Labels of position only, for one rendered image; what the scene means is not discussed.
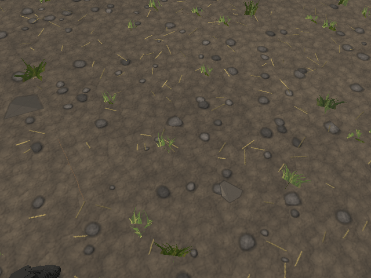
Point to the left robot hand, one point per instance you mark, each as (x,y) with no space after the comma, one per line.
(47,271)

